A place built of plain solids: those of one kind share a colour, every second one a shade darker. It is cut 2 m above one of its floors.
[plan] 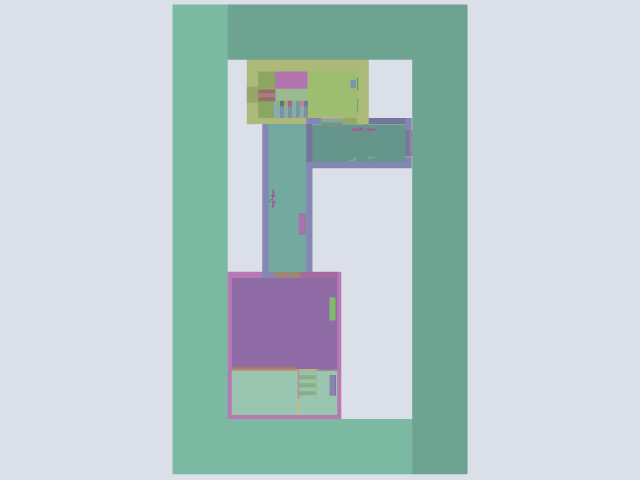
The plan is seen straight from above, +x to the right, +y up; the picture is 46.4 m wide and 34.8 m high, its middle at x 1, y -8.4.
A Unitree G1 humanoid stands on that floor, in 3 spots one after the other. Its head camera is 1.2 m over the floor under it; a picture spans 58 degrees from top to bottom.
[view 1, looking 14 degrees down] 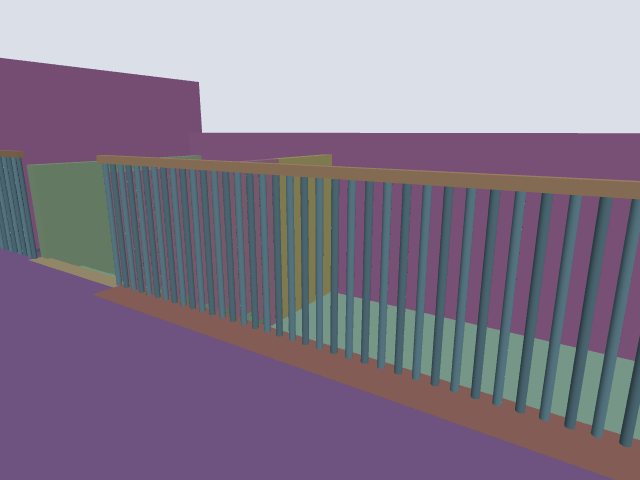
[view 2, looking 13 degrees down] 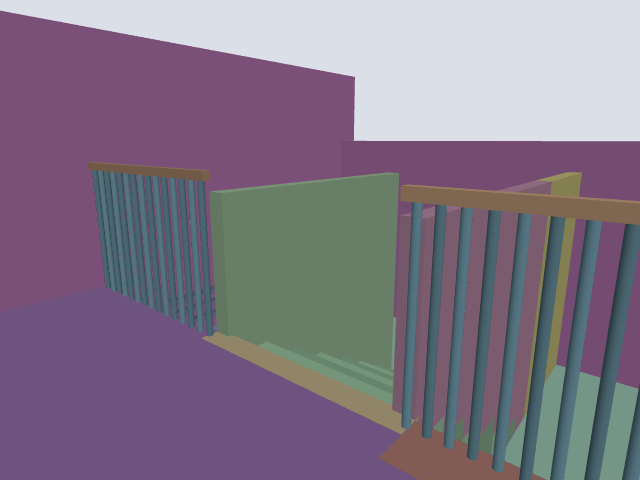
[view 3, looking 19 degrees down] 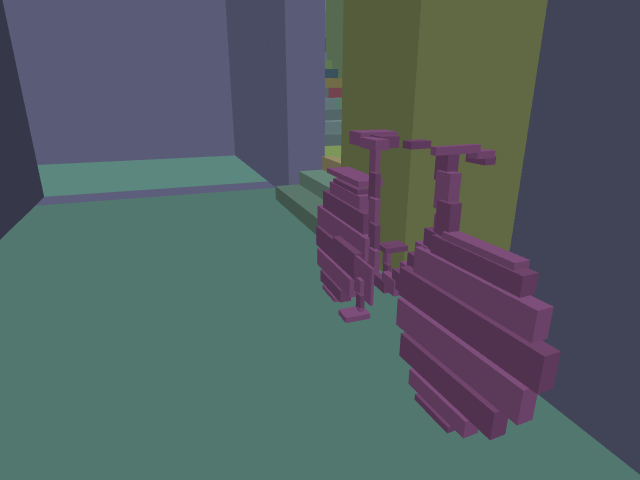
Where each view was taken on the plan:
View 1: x -3.76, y -15.93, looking -57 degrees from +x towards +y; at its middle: bar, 2.30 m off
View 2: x -1.37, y -16.33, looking -50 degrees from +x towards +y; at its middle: wall_cheeke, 3.27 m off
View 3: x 5.90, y -1.37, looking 160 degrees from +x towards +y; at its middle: bicycle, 2.85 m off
